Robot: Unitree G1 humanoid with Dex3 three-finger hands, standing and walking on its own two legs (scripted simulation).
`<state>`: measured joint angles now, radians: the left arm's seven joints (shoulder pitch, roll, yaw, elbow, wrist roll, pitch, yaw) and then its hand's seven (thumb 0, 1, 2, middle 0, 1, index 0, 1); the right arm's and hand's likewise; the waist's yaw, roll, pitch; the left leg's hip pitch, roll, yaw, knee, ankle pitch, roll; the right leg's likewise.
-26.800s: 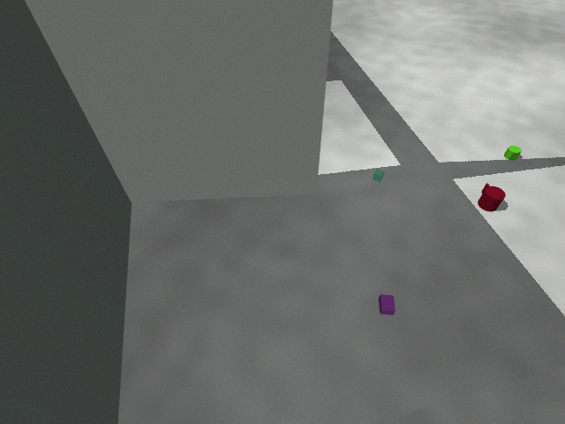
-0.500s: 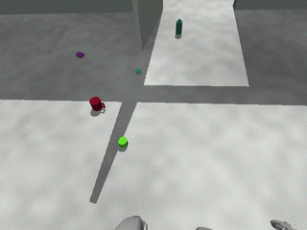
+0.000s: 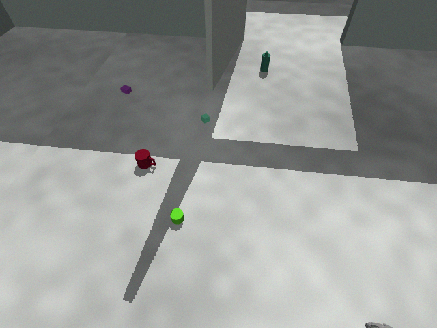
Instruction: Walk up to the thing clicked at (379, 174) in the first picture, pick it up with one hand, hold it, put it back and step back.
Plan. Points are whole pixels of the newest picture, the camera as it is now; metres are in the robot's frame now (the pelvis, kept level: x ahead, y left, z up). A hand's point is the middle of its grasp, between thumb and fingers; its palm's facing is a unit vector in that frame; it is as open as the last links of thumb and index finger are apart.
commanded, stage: walk up
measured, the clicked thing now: (205, 118) +1.49 +0.10 -0.74
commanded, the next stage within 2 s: stand in 0.34 s
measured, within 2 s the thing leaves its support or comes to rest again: neither
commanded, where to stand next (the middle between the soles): +0.05 -0.03 m, yaw -2 degrees
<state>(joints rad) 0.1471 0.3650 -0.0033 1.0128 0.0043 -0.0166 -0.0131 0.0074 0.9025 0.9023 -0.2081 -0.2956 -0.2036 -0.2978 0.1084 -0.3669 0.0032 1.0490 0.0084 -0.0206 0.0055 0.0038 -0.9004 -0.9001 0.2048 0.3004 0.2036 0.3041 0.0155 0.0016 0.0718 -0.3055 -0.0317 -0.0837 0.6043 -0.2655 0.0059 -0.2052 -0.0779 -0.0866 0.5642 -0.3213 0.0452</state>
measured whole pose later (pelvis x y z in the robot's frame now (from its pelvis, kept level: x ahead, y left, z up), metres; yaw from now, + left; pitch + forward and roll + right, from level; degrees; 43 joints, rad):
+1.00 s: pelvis +0.01 -0.02 +0.02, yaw -2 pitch -1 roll +0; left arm 0.09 0.35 0.01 1.14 0.01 -0.01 0.00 0.01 0.90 0.90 -0.21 -0.30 -0.20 -0.30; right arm 0.07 -0.35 0.00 1.16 0.00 0.00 0.01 0.00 -0.90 -0.90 0.20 0.30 0.20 0.30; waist 0.00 0.01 0.05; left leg -0.17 0.01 -0.07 0.34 -0.15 -0.03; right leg -0.10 -0.04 -0.07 0.34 -0.22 0.02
